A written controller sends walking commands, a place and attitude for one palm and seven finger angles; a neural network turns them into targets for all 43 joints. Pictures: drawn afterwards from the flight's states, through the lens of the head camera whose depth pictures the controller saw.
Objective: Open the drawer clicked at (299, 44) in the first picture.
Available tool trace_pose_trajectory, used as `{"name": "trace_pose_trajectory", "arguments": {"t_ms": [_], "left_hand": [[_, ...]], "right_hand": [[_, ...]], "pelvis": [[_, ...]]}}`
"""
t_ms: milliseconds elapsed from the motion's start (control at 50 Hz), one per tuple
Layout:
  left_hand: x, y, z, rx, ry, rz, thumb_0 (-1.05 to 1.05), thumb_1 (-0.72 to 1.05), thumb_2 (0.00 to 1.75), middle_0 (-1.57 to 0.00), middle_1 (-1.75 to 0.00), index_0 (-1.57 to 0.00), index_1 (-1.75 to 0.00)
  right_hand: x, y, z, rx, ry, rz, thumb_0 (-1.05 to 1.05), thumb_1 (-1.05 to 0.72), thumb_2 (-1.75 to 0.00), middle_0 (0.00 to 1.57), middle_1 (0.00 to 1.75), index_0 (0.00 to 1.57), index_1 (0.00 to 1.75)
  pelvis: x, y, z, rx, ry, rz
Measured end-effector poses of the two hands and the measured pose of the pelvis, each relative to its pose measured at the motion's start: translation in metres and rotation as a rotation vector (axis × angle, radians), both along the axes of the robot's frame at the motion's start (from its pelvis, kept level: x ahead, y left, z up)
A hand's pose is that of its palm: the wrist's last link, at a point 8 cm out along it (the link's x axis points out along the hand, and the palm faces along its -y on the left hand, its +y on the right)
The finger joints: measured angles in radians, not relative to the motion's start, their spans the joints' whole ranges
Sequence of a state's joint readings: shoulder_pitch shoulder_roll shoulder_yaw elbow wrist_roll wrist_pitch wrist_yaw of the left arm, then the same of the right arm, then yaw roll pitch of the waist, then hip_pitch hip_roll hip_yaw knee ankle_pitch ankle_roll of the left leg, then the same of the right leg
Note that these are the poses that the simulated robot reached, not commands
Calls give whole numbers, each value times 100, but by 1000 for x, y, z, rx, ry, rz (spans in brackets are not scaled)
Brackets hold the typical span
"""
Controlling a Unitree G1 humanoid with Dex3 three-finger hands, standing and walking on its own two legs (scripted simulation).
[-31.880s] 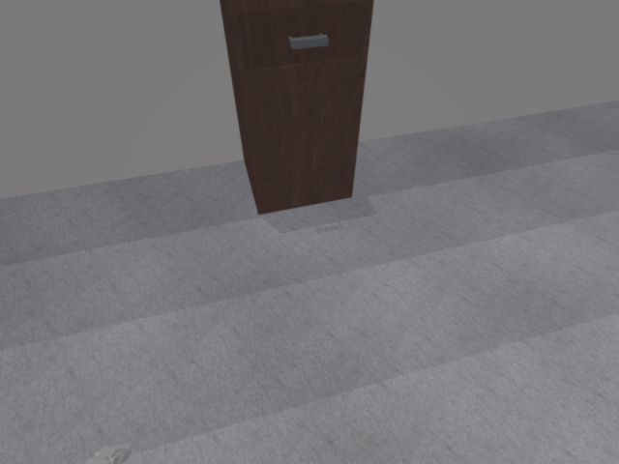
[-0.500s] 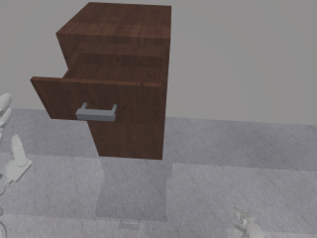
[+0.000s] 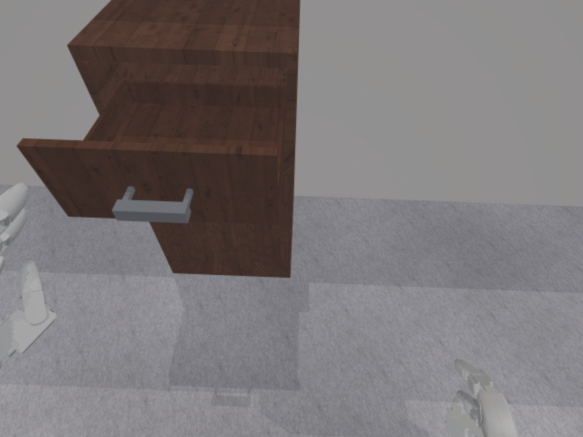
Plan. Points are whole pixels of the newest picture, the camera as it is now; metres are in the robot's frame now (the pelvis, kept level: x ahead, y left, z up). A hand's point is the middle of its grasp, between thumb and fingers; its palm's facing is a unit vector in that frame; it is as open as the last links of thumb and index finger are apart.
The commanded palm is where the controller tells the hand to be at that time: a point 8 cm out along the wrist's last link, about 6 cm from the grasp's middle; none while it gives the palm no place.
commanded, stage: stop stepping back and stand still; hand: left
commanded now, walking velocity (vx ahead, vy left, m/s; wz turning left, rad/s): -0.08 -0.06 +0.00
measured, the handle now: (156, 202) +0.48 +0.26 +0.01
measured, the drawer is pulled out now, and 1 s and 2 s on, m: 0.28 0.28 0.28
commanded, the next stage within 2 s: let the arm hang, fingers relaxed in 0.68 s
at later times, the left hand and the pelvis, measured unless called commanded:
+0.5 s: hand out of the picture +0.17 +0.27 +0.18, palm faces +0.36 -0.82 -0.44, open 7.4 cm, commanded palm +0.11 +0.31 +0.20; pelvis -0.02 +0.03 +0.00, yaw +0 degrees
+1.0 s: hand out of the picture +0.09 +0.24 -0.12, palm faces -0.01 -0.95 -0.32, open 7.4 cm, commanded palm none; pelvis -0.04 +0.03 -0.01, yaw +0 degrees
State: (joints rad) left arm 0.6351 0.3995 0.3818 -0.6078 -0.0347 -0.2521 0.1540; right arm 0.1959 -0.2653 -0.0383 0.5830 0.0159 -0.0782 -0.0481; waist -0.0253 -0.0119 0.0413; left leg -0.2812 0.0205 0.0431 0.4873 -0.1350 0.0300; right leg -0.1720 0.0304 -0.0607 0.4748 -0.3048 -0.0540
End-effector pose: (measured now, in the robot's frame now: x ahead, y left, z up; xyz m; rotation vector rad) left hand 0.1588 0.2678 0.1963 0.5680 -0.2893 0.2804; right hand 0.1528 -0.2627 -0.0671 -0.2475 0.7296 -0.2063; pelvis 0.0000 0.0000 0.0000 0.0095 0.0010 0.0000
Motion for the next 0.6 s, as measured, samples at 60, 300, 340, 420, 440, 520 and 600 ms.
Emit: {"name": "trace_pose_trajectory", "arguments": {"t_ms": [60,300,340,420,440,520,600], "left_hand": [[2,7,1,9,-20,-21,1,88,90,-21,-30,-21,-31],[-9,28,5,-18,-11,4,1,89,90,-21,-30,-21,-31],[-12,31,1,-37,5,13,1,89,90,-21,-30,-21,-31],[-19,38,-3,-59,21,27,1,89,90,-21,-30,-21,-31],[-21,39,-4,-61,21,29,1,89,90,-21,-30,-21,-31],[-25,43,-2,-59,13,35,1,89,90,-21,-30,-21,-31],[-28,44,0,-46,8,35,1,89,90,-21,-30,-21,-31]], "right_hand": [[12,11,3,-1,-22,8,1,-90,-90,20,30,20,29],[10,75,2,100,-37,81,1,-90,-89,20,30,21,30],[3,79,-1,101,-21,83,1,-90,-89,20,30,21,30],[-11,81,-3,85,11,81,1,-90,-89,20,30,21,30],[-14,80,-4,79,18,80,1,-90,-89,20,30,21,30],[-25,76,-4,53,36,73,1,-90,-89,20,30,21,30],[-31,71,-4,37,40,63,2,-90,-89,20,30,21,30]], "pelvis": [[0,7,-3,0,-2,-2],[-9,22,2,-31,12,-7],[-11,25,3,-33,11,-6],[-15,29,4,-35,9,1],[-17,30,4,-35,8,2],[-21,33,4,-35,8,7],[-24,34,5,-35,10,11]]}}
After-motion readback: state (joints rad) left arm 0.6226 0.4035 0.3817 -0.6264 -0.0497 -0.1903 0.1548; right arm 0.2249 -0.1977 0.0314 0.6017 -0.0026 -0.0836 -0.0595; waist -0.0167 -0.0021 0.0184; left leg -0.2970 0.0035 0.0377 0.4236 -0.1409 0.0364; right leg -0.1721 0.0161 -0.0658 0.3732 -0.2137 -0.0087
